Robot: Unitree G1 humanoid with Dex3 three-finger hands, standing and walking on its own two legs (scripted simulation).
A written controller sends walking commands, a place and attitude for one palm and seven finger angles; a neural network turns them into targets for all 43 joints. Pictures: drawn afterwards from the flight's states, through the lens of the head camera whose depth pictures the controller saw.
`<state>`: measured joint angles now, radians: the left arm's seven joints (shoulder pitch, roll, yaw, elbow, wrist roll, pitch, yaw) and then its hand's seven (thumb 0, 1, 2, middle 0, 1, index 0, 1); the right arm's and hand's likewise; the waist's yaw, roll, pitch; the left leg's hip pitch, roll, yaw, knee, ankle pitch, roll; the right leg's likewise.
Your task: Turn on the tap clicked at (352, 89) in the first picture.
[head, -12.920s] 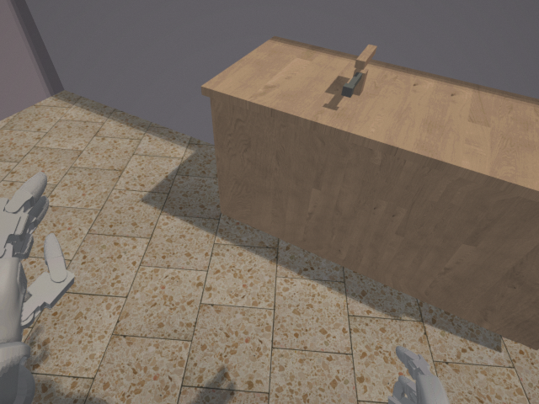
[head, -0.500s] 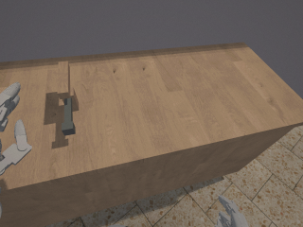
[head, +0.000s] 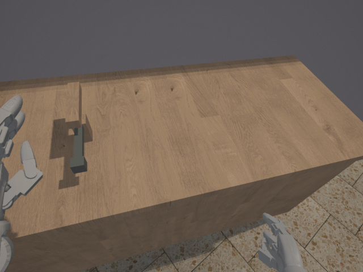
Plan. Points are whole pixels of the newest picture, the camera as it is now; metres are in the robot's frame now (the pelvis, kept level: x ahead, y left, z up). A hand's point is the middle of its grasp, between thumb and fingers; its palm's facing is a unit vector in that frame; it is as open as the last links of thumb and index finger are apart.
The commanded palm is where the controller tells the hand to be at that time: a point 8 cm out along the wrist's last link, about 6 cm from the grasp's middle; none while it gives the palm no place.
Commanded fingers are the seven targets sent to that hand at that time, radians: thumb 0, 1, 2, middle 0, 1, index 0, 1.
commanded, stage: look again from close up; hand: left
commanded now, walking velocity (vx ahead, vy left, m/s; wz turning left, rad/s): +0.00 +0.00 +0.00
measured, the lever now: (78, 164) +0.31 +0.26 +0.03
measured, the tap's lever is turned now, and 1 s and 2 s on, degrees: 0 0 0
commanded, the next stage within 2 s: shuffle to correct the standing spot in 0.28 s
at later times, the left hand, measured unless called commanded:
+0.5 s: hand (47, 175) +0.22 +0.24 +0.16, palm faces +0.36 -0.85 -0.38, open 7.4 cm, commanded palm +0.16 +0.27 +0.17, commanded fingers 0.00 0.90 0.90 -0.20 -0.30 -0.20 -0.30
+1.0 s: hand (72, 183) +0.21 +0.20 +0.15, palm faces +0.35 -0.85 -0.39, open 7.4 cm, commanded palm +0.16 +0.24 +0.17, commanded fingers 0.00 0.90 0.90 -0.20 -0.30 -0.20 -0.30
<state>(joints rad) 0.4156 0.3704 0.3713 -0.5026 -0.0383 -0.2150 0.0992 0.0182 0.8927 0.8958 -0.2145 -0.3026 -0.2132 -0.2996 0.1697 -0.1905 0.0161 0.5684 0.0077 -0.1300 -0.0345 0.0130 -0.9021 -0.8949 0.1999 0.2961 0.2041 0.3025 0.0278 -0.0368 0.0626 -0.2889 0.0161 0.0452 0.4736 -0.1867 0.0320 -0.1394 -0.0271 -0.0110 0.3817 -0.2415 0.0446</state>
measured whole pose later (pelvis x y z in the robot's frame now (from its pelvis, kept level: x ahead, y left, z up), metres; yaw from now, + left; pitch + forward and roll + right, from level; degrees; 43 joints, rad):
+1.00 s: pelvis +0.00 -0.04 +0.00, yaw +0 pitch +0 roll -2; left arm 0.48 0.35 0.34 -0.49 -0.07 -0.14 0.10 0.02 0.89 0.90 -0.22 -0.30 -0.21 -0.30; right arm 0.21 -0.22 -0.01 0.57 0.02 -0.07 -0.05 0.01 -0.90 -0.89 0.20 0.30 0.20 0.30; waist 0.01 0.03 0.04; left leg -0.30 0.08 0.01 0.50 -0.20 -0.02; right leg -0.15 0.04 -0.03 0.40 -0.26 -0.02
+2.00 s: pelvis -0.03 +0.01 +0.00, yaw +0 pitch -1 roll -2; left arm 0.40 0.38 0.37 -0.49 -0.03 -0.22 0.10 0.02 0.89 0.90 -0.21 -0.30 -0.21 -0.30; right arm 0.21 -0.18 0.02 0.58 0.01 -0.15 -0.03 0.01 -0.90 -0.89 0.20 0.30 0.21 0.30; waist 0.02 -0.03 0.08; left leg -0.30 0.01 0.04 0.47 -0.15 0.04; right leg -0.15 -0.03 -0.01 0.37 -0.20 0.05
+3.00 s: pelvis -0.02 -0.04 +0.00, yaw -1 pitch +0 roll -2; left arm 0.52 0.37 0.36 -0.52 -0.08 -0.16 0.10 0.01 0.89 0.90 -0.22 -0.30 -0.22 -0.30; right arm 0.20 -0.23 -0.01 0.57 0.02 -0.08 -0.05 0.01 -0.90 -0.89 0.20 0.30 0.20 0.30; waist 0.01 0.05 0.06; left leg -0.34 0.07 -0.02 0.53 -0.20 -0.01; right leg -0.19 0.05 -0.02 0.44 -0.25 -0.02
